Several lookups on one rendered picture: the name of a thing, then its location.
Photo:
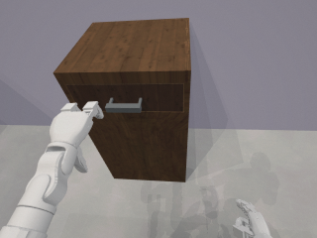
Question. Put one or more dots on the drawer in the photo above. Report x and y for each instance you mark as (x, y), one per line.
(166, 97)

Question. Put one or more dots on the left robot hand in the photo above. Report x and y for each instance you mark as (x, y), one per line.
(72, 125)

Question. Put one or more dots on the handle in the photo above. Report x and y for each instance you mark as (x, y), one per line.
(123, 107)

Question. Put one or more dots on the right robot hand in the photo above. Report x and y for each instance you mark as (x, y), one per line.
(254, 225)

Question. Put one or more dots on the cabinet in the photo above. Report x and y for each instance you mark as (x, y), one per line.
(151, 145)

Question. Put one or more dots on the robot left forearm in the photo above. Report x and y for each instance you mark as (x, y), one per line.
(43, 193)

